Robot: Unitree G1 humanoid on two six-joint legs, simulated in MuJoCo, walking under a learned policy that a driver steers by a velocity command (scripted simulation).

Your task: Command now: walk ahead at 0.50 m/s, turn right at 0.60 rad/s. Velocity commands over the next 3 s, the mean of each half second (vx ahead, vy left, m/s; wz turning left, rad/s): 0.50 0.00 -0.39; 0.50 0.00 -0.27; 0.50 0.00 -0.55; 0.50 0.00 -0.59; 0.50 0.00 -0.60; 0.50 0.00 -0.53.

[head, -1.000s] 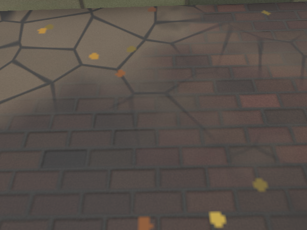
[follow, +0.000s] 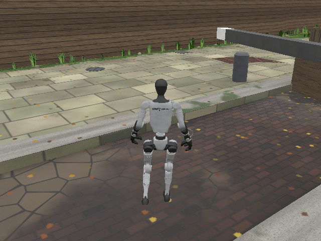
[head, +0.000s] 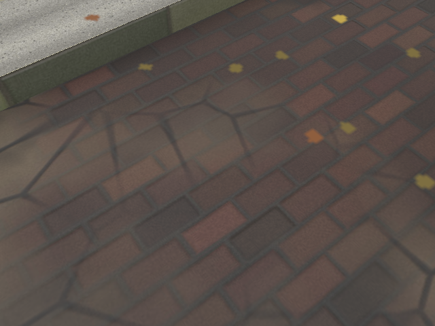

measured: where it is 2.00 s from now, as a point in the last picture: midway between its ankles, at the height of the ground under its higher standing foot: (298, 164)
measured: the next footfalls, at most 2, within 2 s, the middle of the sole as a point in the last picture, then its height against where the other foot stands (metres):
left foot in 0.38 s outside the picture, level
right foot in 0.90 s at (278, 253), level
